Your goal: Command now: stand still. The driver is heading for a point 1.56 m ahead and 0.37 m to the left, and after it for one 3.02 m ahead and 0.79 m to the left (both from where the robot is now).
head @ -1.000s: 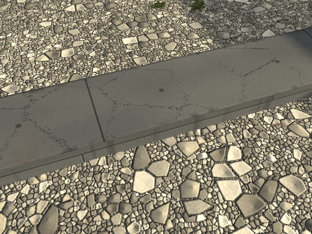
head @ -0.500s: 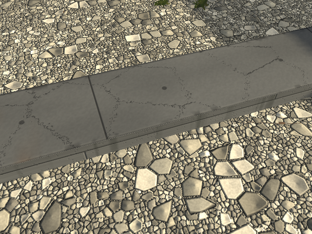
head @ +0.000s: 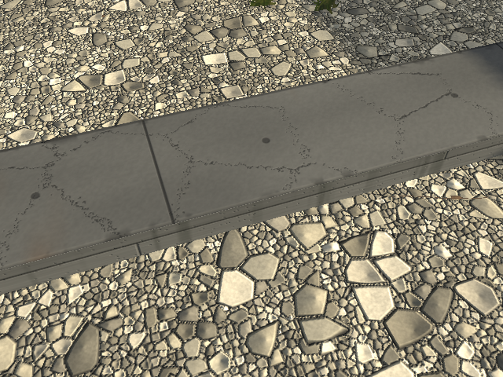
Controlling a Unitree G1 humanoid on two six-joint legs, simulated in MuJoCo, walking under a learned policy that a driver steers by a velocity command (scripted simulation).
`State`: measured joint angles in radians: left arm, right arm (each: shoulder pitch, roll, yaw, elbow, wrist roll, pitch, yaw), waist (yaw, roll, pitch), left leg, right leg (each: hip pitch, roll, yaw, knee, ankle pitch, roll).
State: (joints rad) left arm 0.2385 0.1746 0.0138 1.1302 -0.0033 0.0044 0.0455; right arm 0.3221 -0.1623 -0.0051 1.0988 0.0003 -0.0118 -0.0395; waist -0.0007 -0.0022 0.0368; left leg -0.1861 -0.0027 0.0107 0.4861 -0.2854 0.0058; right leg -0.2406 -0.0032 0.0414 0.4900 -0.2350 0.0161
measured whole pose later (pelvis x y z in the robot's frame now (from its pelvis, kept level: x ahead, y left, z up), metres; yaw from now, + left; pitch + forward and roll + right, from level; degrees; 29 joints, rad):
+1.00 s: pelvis +0.12 -0.04 +0.00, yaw +5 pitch +1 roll +0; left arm 0.47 0.17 0.03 1.11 0.00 -0.11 0.00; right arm 0.28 -0.24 -0.06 0.98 0.04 -0.08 0.00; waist 0.04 0.03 -0.02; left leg -0.61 0.04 -0.08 1.14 -0.17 0.09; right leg -0.02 0.02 -0.12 0.31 -0.30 -0.04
